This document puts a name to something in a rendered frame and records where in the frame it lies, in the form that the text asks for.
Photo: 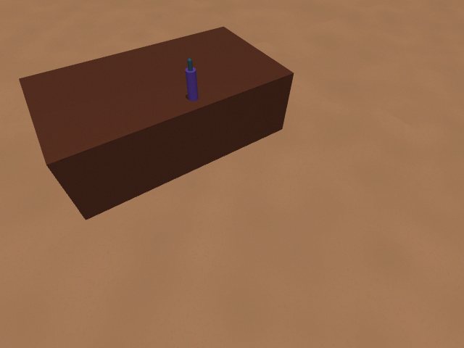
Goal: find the bottle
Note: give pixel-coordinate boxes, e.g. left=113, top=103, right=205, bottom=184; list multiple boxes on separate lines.
left=185, top=58, right=198, bottom=102

